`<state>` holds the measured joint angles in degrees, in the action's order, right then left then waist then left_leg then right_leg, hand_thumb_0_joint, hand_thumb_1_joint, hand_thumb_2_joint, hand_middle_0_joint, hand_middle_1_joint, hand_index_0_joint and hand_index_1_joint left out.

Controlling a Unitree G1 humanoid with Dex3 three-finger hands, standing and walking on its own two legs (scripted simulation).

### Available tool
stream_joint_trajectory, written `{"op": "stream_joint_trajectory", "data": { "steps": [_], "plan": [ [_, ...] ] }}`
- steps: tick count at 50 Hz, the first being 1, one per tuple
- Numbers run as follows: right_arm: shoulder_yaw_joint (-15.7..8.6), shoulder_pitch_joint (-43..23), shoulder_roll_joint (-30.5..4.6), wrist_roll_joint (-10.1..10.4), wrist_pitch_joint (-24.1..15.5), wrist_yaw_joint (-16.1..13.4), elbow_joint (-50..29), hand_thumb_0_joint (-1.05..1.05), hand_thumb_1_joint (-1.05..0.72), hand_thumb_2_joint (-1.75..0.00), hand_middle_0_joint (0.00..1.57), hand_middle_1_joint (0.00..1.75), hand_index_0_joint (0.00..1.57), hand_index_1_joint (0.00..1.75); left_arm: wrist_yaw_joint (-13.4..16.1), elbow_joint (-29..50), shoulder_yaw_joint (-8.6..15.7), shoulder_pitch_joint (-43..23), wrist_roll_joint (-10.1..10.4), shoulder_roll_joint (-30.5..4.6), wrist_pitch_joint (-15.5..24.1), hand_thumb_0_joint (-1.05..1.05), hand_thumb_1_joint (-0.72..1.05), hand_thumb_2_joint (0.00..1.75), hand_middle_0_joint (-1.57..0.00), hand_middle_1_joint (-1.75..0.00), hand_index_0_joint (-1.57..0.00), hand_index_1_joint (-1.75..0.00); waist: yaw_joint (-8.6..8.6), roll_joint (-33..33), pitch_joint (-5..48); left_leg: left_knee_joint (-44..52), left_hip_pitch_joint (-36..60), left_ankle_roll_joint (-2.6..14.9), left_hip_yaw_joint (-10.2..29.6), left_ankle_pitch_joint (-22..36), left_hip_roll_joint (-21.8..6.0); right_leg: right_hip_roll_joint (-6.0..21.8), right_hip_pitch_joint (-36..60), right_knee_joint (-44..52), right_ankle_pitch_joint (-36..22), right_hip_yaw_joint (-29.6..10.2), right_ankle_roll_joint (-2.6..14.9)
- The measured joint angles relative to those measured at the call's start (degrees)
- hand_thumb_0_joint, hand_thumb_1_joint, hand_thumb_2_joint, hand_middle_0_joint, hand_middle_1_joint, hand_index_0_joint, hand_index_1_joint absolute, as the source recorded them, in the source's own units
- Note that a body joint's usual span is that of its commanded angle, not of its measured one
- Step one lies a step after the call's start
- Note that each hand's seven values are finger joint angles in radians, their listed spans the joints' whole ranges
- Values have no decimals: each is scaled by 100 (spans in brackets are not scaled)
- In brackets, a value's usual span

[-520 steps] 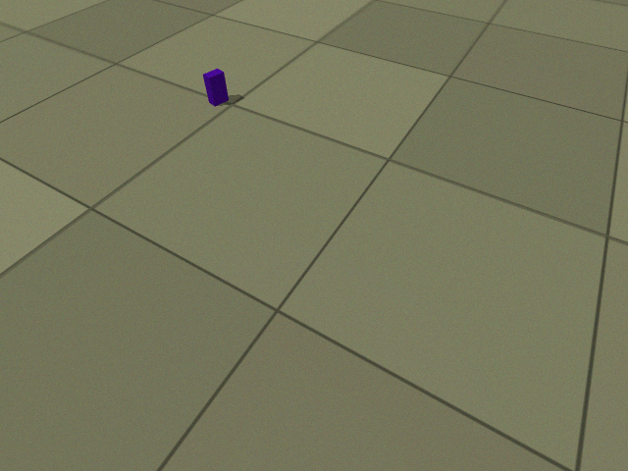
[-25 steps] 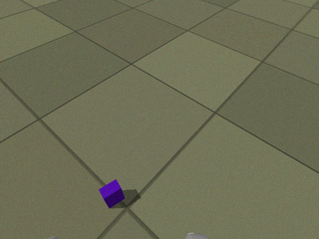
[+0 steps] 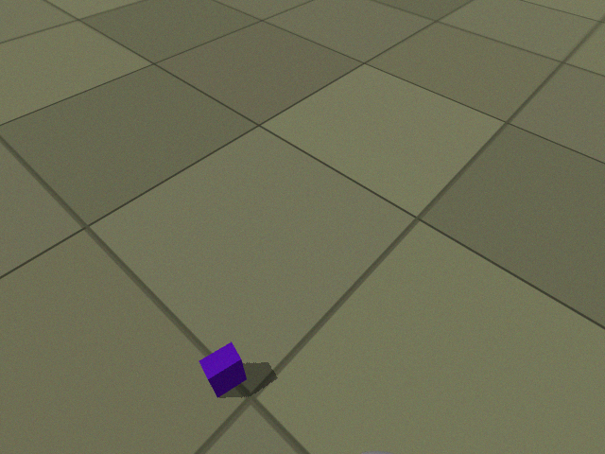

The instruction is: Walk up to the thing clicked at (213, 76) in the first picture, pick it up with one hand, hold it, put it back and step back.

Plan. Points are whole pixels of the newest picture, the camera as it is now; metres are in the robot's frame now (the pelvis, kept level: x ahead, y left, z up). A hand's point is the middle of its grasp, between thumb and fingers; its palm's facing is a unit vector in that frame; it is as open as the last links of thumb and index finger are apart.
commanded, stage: walk up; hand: left
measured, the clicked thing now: (224, 370) +0.44 +0.24 -0.67
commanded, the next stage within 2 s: none
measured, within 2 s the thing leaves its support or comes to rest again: neither
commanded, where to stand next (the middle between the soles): +0.07 -0.02 m, yaw -2 degrees
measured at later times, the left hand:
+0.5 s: hand out of the picture +0.11 +0.24 -0.14, palm faces -0.06 -0.93 -0.37, open 7.4 cm
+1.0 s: hand out of the picture +0.11 +0.28 -0.15, palm faces -0.12 -0.89 -0.44, open 7.4 cm
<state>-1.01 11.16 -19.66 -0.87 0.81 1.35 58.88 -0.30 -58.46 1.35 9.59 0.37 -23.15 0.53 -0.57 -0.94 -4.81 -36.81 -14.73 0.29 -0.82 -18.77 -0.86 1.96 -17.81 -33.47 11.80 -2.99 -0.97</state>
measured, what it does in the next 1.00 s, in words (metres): stands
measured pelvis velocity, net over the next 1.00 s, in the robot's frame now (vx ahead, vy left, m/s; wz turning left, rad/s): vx -0.03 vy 0.02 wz -0.07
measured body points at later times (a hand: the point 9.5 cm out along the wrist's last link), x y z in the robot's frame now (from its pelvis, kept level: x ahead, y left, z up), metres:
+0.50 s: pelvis +0.02 -0.01 +0.01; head +0.05 -0.02 +0.46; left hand +0.11 +0.29 -0.11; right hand +0.13 -0.32 -0.12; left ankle +0.01 +0.12 -0.72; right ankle +0.06 -0.16 -0.72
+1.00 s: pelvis -0.03 +0.02 +0.00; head +0.05 +0.00 +0.44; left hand +0.11 +0.33 -0.12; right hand +0.06 -0.32 -0.13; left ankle -0.03 +0.13 -0.69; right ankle +0.06 -0.16 -0.72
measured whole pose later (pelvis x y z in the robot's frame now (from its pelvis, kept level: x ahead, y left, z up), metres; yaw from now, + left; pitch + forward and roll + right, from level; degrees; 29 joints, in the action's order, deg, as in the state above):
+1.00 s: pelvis -0.03 +0.02 +0.00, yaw -4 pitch -2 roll +1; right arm -5.2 1.1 -24.3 -0.9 5.6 2.1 54.5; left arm 2.4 -55.3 1.5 1.8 -1.0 -22.7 -0.8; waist 0.5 0.4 -13.6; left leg -53.9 -21.9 0.7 0.8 -28.1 2.0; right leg 2.1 -22.4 -32.2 8.2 -7.7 -2.9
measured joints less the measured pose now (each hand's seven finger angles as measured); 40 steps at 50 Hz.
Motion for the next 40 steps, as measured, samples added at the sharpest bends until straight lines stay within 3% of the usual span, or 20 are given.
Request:
{"op": "stream_joint_trajectory", "data": {
  "steps": [2,7,11,22,40],
  "plan": [
    [3,-93,8,23,11,-8,27,1,-90,-89,21,30,20,30,9,-111,-28,-19,-10,23,-16,1,91,90,-20,-30,-20,-30,-8,23,-15,19,34,8,-6,-12,-25,-18,59,76,31,-2,-103],
    [-20,-325,8,18,7,-27,59,1,-90,-89,21,30,20,30,-20,-287,-117,-23,-16,91,-54,1,91,90,-20,-30,-20,-30,-55,32,14,268,168,9,-85,52,-21,-15,122,229,22,-71,-104],
    [-38,-526,-28,53,-12,-40,72,0,-90,-89,21,30,20,30,-14,-379,-145,-77,-17,144,-12,1,91,90,-20,-30,-20,-30,-84,69,-33,448,273,-16,-98,106,-24,-11,190,342,-19,-82,-204],
    [-131,-949,-170,109,22,-47,151,0,-90,-89,21,30,20,30,35,-428,-191,-344,-58,257,48,1,91,90,-20,-30,-20,-30,-41,169,-77,844,457,-86,-150,265,-44,-35,251,519,-74,-122,-153],
    [-142,-657,-108,49,132,11,427,0,-90,-89,21,30,20,30,49,-306,-110,-670,-36,202,-36,1,91,90,-21,-30,-20,-30,136,-1,-102,1023,570,-56,-311,350,-44,-51,283,661,-200,-278,-179]
  ]
}}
